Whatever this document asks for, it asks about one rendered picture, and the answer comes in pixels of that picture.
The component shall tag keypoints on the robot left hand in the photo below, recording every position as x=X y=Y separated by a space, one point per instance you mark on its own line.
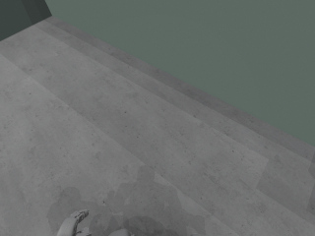
x=69 y=225

